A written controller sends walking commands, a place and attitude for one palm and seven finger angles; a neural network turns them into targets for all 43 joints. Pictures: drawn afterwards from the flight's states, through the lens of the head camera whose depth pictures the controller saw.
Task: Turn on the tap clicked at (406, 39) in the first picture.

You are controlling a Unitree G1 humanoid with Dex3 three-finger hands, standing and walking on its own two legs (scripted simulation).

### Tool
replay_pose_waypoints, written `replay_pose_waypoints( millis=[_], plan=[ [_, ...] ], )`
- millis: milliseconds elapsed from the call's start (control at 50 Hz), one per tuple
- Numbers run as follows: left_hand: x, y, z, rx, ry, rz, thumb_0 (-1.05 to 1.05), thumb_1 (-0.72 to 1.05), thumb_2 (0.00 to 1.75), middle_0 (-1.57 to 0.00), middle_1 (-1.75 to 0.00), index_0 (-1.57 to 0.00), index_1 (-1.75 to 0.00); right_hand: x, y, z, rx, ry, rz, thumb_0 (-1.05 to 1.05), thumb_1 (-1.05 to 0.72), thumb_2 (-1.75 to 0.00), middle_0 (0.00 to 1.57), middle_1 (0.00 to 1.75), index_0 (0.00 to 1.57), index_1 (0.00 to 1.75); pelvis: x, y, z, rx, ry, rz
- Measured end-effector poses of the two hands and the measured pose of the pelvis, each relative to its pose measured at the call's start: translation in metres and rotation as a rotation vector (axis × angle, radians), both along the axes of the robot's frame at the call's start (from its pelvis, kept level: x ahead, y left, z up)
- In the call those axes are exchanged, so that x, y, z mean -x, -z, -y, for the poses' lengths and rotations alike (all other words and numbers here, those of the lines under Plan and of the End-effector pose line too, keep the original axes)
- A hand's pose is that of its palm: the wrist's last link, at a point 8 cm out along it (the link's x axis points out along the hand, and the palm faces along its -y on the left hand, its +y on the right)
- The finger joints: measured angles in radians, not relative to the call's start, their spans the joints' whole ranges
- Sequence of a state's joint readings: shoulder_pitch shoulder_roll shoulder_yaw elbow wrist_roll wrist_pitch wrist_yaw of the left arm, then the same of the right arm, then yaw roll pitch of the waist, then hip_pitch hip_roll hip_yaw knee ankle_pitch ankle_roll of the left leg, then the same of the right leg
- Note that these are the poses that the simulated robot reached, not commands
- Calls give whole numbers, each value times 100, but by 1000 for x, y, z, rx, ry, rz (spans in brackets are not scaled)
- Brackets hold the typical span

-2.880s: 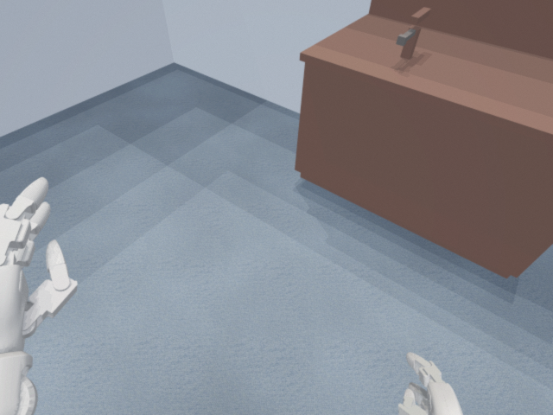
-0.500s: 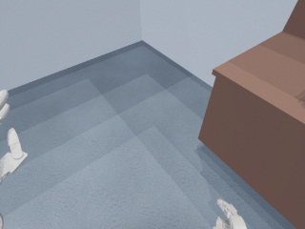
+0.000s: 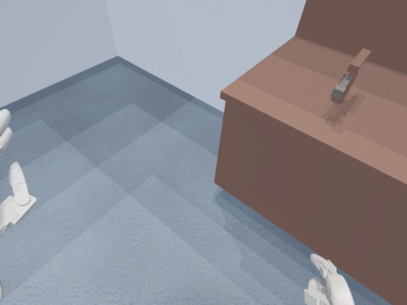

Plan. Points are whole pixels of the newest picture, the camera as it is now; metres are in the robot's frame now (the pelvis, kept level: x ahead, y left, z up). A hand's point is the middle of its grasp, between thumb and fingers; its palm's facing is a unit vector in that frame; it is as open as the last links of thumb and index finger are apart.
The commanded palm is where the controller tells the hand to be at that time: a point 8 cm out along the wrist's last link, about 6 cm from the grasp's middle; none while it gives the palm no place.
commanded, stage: turn to face it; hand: left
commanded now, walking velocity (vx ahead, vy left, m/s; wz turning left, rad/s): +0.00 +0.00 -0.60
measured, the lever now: (337, 92) +0.71 -0.35 +0.05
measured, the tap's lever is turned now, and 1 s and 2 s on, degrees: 0 0 0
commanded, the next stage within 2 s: take the last steps up to it in 1.48 s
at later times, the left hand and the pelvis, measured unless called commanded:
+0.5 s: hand (165, 205) +0.22 +0.08 +0.18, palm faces +0.04 -0.82 -0.57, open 7.4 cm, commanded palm +0.18 +0.15 +0.19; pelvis -0.07 -0.06 +0.00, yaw -19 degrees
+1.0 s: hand (182, 235) +0.17 +0.05 +0.19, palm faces -0.10 -0.91 -0.40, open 7.4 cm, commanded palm +0.15 +0.11 +0.19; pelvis -0.14 -0.04 +0.01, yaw -34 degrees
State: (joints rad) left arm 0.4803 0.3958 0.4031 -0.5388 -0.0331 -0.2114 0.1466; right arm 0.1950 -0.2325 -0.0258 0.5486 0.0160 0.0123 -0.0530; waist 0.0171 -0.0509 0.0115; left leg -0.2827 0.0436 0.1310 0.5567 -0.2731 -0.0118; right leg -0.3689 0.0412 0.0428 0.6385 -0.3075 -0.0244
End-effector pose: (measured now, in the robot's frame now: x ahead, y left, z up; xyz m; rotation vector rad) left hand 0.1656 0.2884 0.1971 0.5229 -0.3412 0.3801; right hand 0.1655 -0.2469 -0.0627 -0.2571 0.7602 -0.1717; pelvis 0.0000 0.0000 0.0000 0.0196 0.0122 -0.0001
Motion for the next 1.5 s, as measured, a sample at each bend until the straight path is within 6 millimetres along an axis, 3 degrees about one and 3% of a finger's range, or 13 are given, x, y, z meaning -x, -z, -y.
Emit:
replay_pose_waypoints(
  millis=[100, 240, 320, 440, 540, 640, 780, 980, 1100, 1240, 1300, 1400, 1500],
  plan=[
    [-16, 11, 6, 61, 41, -36, 1, 89, 89, -21, -30, -21, -30, 29, 5, -22, -69, 23, -15, 1, -90, -90, 20, 30, 20, 30, 7, -5, -4, 32, 72, 26],
    [-38, -9, 62, 1, 227, -16, 2, 89, 90, -21, -30, -21, -30, 68, 16, -27, -189, 71, -13, 1, -90, -90, 20, 30, 21, 30, 24, -7, 10, 56, 179, 25],
    [-46, -10, 96, -92, 278, -57, 1, 89, 89, -21, -30, -21, -30, 94, 30, -1, -229, 138, -5, 1, -90, -90, 20, 30, 21, 30, 36, 0, 32, 38, 235, 7],
    [-39, -5, 149, -126, 352, -125, 1, 89, 89, -21, -30, -21, -30, 143, 50, 63, -188, 260, -71, 1, -90, -90, 20, 30, 21, 30, 57, 4, 54, 14, 291, 15],
    [-25, -9, 166, -146, 392, -163, 1, 89, 89, -22, -30, -22, -30, 183, 37, 104, -120, 387, -86, 1, -90, -90, 20, 30, 20, 30, 72, -4, 62, -9, 354, 16],
    [-15, -15, 170, -109, 406, -115, 1, 89, 89, -22, -30, -22, -30, 211, 25, 120, -78, 454, -62, 1, -91, -90, 19, 30, 20, 30, 86, -6, 65, -9, 404, 15],
    [-4, -8, 176, 20, 458, -50, 1, 89, 89, -22, -30, -21, -30, 238, 9, 111, -57, 475, -20, 1, -91, -90, 19, 30, 20, 30, 105, -7, 59, -12, 473, -1],
    [3, -4, 181, 19, 596, -5, 1, 89, 89, -21, -30, -21, -30, 276, -2, 63, -80, 505, 28, 1, -90, -90, 20, 30, 20, 30, 139, -7, 37, 8, 581, 11],
    [9, -9, 210, 5, 653, -35, 1, 89, 90, -21, -30, -21, -30, 313, 12, 42, -184, 576, 22, 1, -90, -90, 20, 30, 21, 30, 152, -11, 41, 55, 683, 1],
    [23, 7, 286, -58, 806, -43, 1, 89, 90, -21, -30, -21, -30, 384, 42, 60, -201, 678, -8, 1, -90, -90, 20, 30, 21, 30, 189, 6, 57, 70, 747, 14],
    [35, 7, 305, -79, 888, -70, 2, 89, 89, -21, -30, -21, -30, 421, 40, 72, -170, 767, -47, 1, -90, -90, 20, 30, 21, 30, 201, 4, 54, 47, 783, 13],
    [57, -8, 305, -157, 977, -48, 1, 89, 89, -22, -30, -22, -30, 471, 22, 83, -83, 884, -71, 1, -90, -90, 20, 30, 20, 30, 212, 0, 50, 24, 837, 1],
    [63, -17, 283, -141, 969, 39, 1, 88, 89, -22, -30, -22, -30, 496, 11, 78, -2, 923, -70, 1, -90, -90, 19, 30, 20, 30, 215, 4, 41, 35, 859, -8]
  ],
)
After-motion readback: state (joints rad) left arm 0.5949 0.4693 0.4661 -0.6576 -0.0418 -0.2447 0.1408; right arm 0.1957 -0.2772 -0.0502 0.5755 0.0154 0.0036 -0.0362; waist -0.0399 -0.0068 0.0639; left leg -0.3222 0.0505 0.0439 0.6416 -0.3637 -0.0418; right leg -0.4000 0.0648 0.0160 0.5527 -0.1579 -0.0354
